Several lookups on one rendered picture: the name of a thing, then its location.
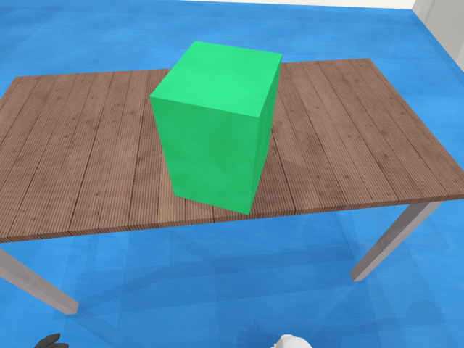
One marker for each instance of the robot left hand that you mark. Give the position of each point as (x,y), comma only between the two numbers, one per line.
(49,342)

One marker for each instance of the carton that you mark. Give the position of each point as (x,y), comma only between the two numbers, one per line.
(214,113)

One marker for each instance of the table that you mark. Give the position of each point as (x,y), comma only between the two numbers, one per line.
(81,154)

